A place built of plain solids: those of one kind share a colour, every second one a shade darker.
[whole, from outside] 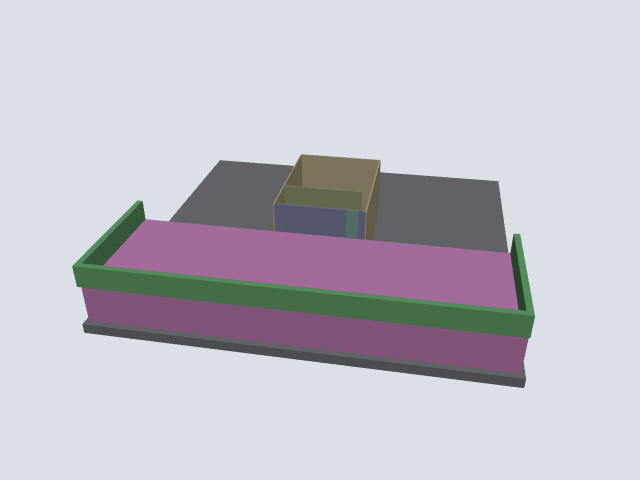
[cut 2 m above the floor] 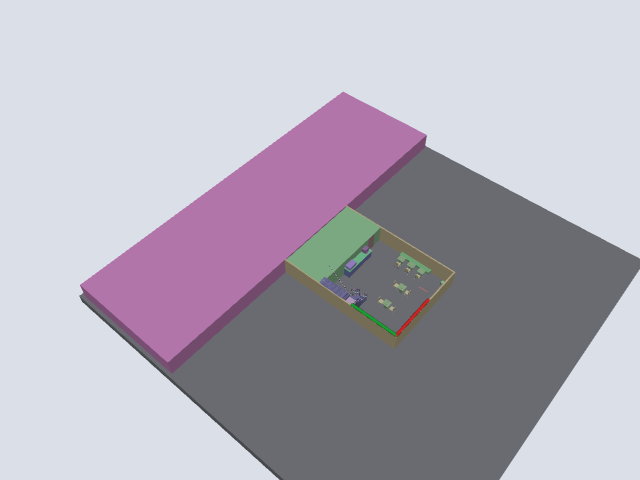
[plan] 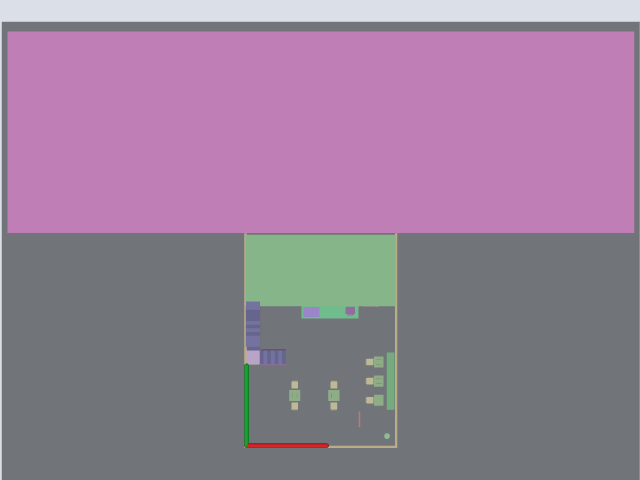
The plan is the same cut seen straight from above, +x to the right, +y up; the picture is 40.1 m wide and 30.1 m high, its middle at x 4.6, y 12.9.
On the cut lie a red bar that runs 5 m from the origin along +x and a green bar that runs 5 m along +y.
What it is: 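A cafe in the deep cellar of an old town house, fitted out in the 2010s to 2020s; 9.3 x 13.2 m; the hall a cellar under a ceiling 2.79 m high; over the flight a stairwell up to the entrance level's ceiling, 7.42 m over the hall's floor; the entrance level at street height, 4.25 m over the hall's floor, over the rear 4.4 m, with the street door 0.95 x 2.15 m and a glazed street front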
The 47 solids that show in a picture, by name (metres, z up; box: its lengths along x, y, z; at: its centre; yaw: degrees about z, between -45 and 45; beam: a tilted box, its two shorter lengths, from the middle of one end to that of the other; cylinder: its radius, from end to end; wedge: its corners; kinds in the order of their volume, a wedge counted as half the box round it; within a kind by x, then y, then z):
{
 "street_ground_1": {"box": [39.3, 12.65, 4.3], "at": [4.65, 19.66, 2.1]},
 "upper_1": {"box": [9.4, 4.48, 4.3], "at": [4.65, 10.99, 2.1]},
 "street_hedge_1": {"box": [0.6, 12.65, 2.2], "at": [-14.7, 19.66, 5.35]},
 "street_hedge_2": {"box": [39.3, 0.6, 2.2], "at": [4.65, 26.28, 5.35]},
 "street_hedge_3": {"box": [0.6, 12.65, 2.2], "at": [24.0, 19.66, 5.35]},
 "wall_1": {"box": [0.15, 13.48, 7.47], "at": [-0.07, 6.59, 3.69]},
 "wall_2": {"box": [3.95, 0.15, 7.47], "at": [1.82, -0.07, 3.69]},
 "wall_3": {"box": [1.5, 0.15, 7.47], "at": [4.25, -0.07, 3.69]},
 "wall_4": {"box": [4.75, 0.15, 7.47], "at": [7.08, -0.07, 3.69]},
 "wall_5": {"box": [0.15, 13.48, 7.47], "at": [9.38, 6.59, 3.69]},
 "stair_step_1": {"box": [0.89, 0.46, 1.86], "at": [0.4, 6.2, 0.88]},
 "stair_step_2": {"box": [0.89, 0.46, 2.07], "at": [0.4, 6.43, 0.98]},
 "stair_step_3": {"box": [0.89, 0.46, 2.47], "at": [0.4, 6.89, 1.19]},
 "stair_step_4": {"box": [0.89, 0.46, 2.68], "at": [0.4, 7.13, 1.29]},
 "stair_step_5": {"box": [0.89, 0.46, 2.88], "at": [0.4, 7.36, 1.39]},
 "stair_step_6": {"box": [0.89, 0.46, 3.08], "at": [0.4, 7.59, 1.49]},
 "stair_step_7": {"box": [0.89, 0.46, 3.29], "at": [0.4, 7.82, 1.59]},
 "stair_step_8": {"box": [0.89, 0.46, 3.49], "at": [0.4, 8.05, 1.69]},
 "stair_step_9": {"box": [0.89, 0.46, 3.89], "at": [0.4, 8.52, 1.9]},
 "stair_step_10": {"box": [0.89, 0.53, 4.1], "at": [0.4, 8.78, 2.0]},
 "stair_step_11": {"box": [0.53, 0.85, 1.46], "at": [0.8, 5.55, 0.68]},
 "stair_step_12": {"box": [0.46, 0.85, 1.25], "at": [1.06, 5.55, 0.58]},
 "stair_step_13": {"box": [0.46, 0.85, 1.05], "at": [1.29, 5.55, 0.48]},
 "stair_step_14": {"box": [0.46, 0.85, 0.85], "at": [1.53, 5.55, 0.37]},
 "stair_step_15": {"box": [0.46, 0.85, 0.65], "at": [1.76, 5.55, 0.27]},
 "stair_step_16": {"box": [0.46, 0.85, 0.44], "at": [1.99, 5.55, 0.17]},
 "stair_step_17": {"box": [0.46, 0.85, 0.24], "at": [2.22, 5.55, 0.07]},
 "entrance_wall_1": {"box": [8.41, 0.15, 3.22], "at": [5.09, 8.82, 5.81]},
 "window_wall_1": {"box": [0.7, 0.15, 3.17], "at": [0.35, 13.26, 5.83]},
 "window_wall_2": {"box": [7.4, 0.15, 3.17], "at": [5.6, 13.26, 5.83]},
 "counter_1": {"box": [3.55, 0.7, 1.05], "at": [5.23, 8.39, 0.47]},
 "stair_landing_1": {"box": [0.88, 1.07, 1.66], "at": [0.39, 5.66, 0.78]},
 "street_door_wall_1": {"box": [1.2, 0.15, 3.17], "at": [1.3, 13.26, 5.83]},
 "bench_upholstered_1": {"box": [0.5, 3.6, 0.25], "at": [9.03, 4.05, 0.33]},
 "counter_top_1": {"box": [3.59, 0.78, 0.09], "at": [5.23, 8.37, 1.0]},
 "display_1": {"box": [1.02, 0.63, 0.36], "at": [4.07, 8.39, 1.22]},
 "meeting_table_1": {"box": [0.7, 0.7, 0.07], "at": [3.02, 3.15, 0.71]},
 "meeting_table_2": {"box": [0.7, 0.7, 0.07], "at": [5.47, 3.15, 0.71]},
 "meeting_table_3": {"box": [0.6, 0.7, 0.07], "at": [8.29, 2.85, 0.71]},
 "meeting_table_4": {"box": [0.6, 0.7, 0.07], "at": [8.29, 4.05, 0.71]},
 "meeting_table_5": {"box": [0.6, 0.7, 0.07], "at": [8.29, 5.25, 0.71]},
 "coffee_machine_1": {"box": [0.6, 0.45, 0.45], "at": [6.5, 8.49, 1.26]},
 "service_door_1": {"box": [0.95, 0.03, 2.1], "at": [7.78, 8.73, 1.0]},
 "side_chair_1": {"box": [0.42, 0.42, 0.04], "at": [3.02, 2.5, 0.43]},
 "side_chair_2": {"box": [0.42, 0.42, 0.04], "at": [3.02, 3.8, 0.43]},
 "side_chair_3": {"box": [0.42, 0.42, 0.04], "at": [7.74, 2.85, 0.43]},
 "stair_guard_low_1": {"cylinder": 0.012, "from": [0.86, 6.0, 1.92], "to": [0.86, 8.75, 4.33]}
}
